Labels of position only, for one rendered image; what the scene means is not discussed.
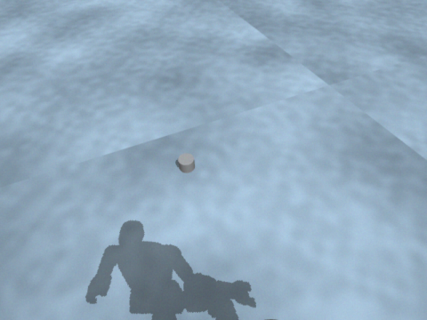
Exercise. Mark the tin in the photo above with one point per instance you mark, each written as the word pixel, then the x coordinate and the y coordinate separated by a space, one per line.
pixel 186 163

